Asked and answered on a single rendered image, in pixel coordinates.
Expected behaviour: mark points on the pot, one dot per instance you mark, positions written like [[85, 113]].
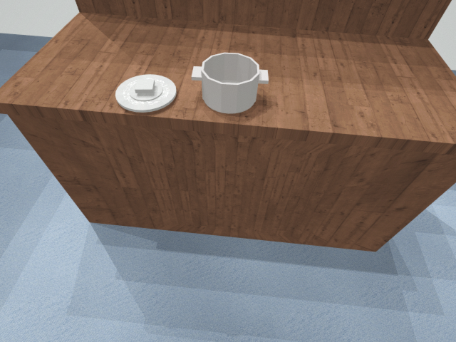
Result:
[[229, 81]]

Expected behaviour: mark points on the table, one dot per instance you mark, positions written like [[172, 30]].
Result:
[[351, 139]]

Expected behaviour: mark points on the knob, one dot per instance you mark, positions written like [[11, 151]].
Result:
[[145, 86]]

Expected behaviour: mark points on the lid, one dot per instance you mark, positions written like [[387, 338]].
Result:
[[164, 93]]

